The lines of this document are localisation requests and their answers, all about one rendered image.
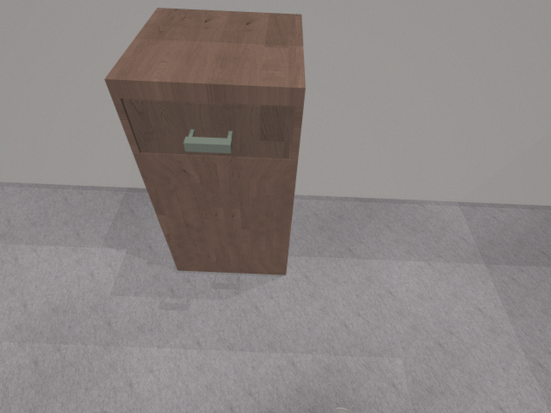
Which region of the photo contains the cabinet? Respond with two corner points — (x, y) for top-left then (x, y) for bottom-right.
(105, 8), (306, 275)

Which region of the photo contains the handle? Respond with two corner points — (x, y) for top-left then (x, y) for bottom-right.
(183, 129), (233, 153)

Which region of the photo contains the drawer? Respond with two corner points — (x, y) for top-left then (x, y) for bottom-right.
(123, 99), (293, 159)

